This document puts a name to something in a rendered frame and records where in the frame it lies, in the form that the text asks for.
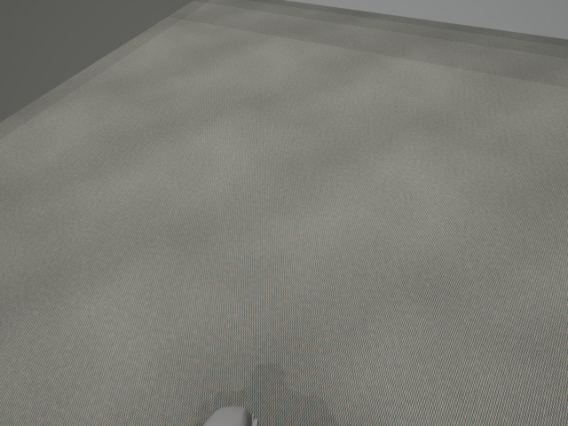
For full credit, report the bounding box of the left robot thigh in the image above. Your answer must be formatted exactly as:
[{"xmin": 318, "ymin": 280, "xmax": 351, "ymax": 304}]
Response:
[{"xmin": 203, "ymin": 406, "xmax": 258, "ymax": 426}]

